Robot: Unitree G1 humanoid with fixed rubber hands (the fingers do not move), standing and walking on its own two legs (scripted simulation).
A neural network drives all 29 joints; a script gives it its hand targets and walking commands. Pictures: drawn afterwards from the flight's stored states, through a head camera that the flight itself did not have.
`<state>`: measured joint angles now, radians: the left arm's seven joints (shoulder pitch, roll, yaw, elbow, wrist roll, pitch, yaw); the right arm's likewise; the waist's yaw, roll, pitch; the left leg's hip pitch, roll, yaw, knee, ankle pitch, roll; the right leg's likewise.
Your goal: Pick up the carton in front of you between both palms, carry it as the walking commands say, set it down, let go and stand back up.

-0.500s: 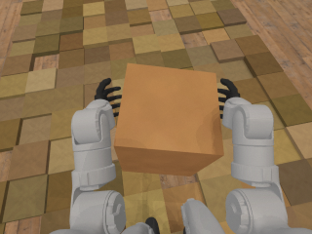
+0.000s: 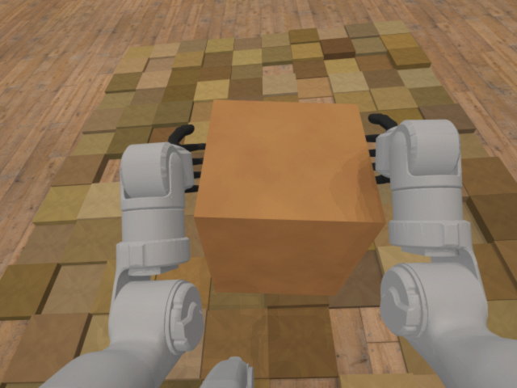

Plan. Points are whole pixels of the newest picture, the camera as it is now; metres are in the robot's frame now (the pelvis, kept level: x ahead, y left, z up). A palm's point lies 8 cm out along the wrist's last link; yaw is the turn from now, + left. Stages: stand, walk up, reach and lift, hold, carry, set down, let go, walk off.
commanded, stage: carry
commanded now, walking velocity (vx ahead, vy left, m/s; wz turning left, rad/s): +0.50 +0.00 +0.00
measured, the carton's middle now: (280, 206) +0.37 +0.01 +0.07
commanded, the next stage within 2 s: none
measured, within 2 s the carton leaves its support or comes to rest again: neither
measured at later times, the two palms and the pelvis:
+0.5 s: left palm (226, 63) +0.72 +0.13 +0.13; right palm (365, 58) +0.70 -0.16 +0.14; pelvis +0.33 +0.01 +0.01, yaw -2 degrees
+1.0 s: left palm out of the picture +1.02 +0.14 +0.20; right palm out of the picture +1.05 -0.15 +0.21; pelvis +0.65 -0.03 +0.03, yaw +0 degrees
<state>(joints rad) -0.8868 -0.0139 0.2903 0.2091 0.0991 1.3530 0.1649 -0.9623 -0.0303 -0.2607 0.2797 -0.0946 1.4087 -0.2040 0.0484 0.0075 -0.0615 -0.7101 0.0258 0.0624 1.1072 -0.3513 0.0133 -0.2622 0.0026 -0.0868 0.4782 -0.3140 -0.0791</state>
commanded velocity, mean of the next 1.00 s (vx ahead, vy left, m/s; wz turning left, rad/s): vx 0.50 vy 0.00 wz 0.00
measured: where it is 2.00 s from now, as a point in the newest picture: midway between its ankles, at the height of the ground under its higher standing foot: (286, 168)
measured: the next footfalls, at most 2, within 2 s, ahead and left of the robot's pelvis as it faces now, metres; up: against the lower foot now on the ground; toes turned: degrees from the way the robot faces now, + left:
left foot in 0.20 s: +0.37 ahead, +0.09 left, +0.01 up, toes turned +4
right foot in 0.62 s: +0.60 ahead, -0.13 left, +0.04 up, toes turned -4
